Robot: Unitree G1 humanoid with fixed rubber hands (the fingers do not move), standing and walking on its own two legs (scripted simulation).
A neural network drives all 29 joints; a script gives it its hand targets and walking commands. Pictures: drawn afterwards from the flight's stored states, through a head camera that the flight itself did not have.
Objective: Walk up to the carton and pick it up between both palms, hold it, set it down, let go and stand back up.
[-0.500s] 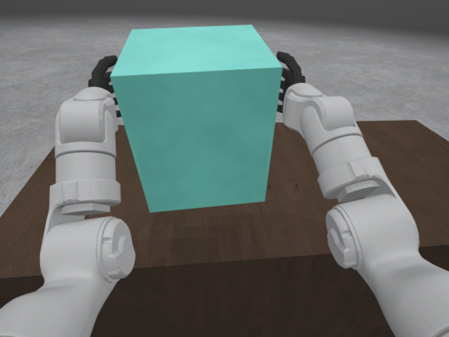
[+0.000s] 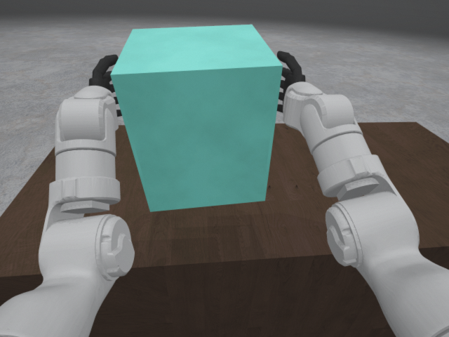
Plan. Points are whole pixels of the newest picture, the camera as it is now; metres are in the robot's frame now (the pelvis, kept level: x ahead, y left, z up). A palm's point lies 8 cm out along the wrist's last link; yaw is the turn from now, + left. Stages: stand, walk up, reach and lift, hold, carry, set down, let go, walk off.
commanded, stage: hold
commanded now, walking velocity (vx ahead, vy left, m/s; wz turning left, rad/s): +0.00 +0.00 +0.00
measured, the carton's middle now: (201, 118) +0.41 +0.01 +0.26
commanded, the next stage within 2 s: set down in 0.86 s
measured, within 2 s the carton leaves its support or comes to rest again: neither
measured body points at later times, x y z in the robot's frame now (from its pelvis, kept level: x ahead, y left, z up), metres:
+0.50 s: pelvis +0.00 +0.00 +0.00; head -0.09 +0.02 +0.44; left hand +0.39 +0.17 +0.31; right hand +0.38 -0.14 +0.32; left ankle +0.03 +0.12 -0.75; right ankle +0.00 -0.09 -0.75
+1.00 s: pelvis +0.00 +0.00 +0.00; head -0.10 +0.02 +0.44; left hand +0.38 +0.17 +0.31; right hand +0.38 -0.13 +0.33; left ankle +0.03 +0.12 -0.75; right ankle +0.00 -0.09 -0.75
